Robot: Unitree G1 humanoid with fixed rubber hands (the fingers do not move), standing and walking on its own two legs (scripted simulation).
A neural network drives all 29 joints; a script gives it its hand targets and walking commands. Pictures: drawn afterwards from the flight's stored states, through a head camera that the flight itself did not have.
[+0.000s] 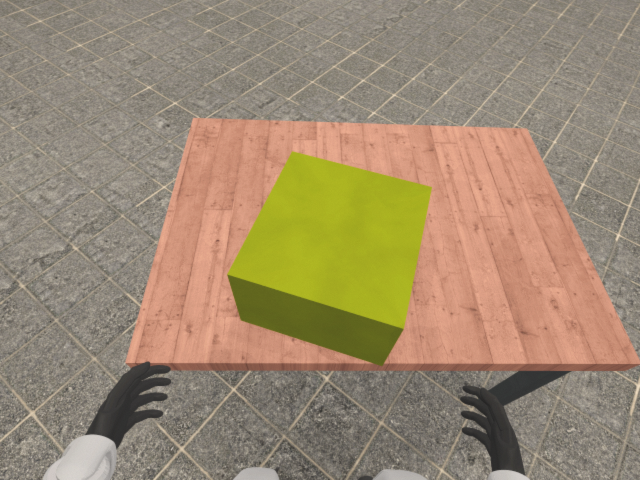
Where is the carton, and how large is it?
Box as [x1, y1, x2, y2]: [227, 151, 431, 365]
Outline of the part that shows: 292,151 227,274 241,320 382,365 403,329 431,187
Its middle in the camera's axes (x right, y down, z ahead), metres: +0.03 +0.03 +0.70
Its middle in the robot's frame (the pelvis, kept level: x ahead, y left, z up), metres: +0.48 +0.00 -0.13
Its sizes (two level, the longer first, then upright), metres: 0.282 0.266 0.169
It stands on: a table, 0.55 m high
